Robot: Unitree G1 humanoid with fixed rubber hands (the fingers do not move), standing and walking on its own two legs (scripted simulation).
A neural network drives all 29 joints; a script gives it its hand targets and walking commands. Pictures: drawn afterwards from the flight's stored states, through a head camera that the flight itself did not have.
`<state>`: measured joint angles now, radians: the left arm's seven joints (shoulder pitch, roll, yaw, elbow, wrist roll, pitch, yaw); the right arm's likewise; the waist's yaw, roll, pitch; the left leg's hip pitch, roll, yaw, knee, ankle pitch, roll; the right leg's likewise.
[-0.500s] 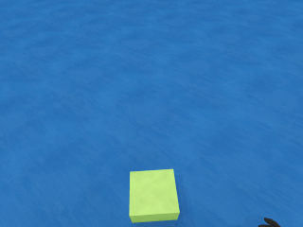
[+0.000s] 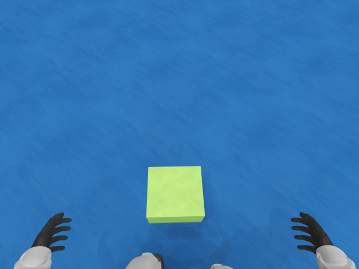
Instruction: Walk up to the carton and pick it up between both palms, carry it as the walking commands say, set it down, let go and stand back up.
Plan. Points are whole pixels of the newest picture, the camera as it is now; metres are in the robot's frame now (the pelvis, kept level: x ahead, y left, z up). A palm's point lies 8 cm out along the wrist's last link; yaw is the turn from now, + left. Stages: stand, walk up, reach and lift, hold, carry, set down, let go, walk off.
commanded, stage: reach and lift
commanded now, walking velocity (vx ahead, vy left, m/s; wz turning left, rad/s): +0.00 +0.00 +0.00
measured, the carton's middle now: (174, 194) +0.46 +0.03 -0.68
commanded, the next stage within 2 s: none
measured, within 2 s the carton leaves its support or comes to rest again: neither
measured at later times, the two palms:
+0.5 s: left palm (63, 205) +0.28 +0.31 -0.12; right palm (276, 198) +0.31 -0.24 -0.13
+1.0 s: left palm (99, 161) +0.43 +0.27 -0.19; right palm (247, 160) +0.44 -0.20 -0.18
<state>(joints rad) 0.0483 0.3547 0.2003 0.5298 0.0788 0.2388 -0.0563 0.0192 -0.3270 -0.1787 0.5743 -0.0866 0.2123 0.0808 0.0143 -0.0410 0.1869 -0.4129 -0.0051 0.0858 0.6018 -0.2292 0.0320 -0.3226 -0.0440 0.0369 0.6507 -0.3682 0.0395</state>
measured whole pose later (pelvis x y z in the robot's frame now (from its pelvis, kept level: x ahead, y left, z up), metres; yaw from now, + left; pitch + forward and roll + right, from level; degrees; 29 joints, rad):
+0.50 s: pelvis -0.04 -0.03 -0.05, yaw +1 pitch +17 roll -1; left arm -0.48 0.47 0.24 0.73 -0.01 0.26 -0.14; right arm -0.43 -0.25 -0.14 0.59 0.03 0.31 -0.05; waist 0.03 -0.02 0.12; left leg -0.96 0.03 0.00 0.94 -0.28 0.00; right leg -0.85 0.01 -0.02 0.99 -0.44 0.00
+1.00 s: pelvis -0.06 +0.00 -0.10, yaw -1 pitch +39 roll -3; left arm -1.06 0.40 0.28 0.88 -0.02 0.24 -0.06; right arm -1.04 -0.34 -0.27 0.86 0.09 0.23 0.02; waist 0.03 -0.01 0.02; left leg -1.49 0.02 0.01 1.06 -0.25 0.04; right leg -1.37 0.01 0.02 1.10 -0.40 0.05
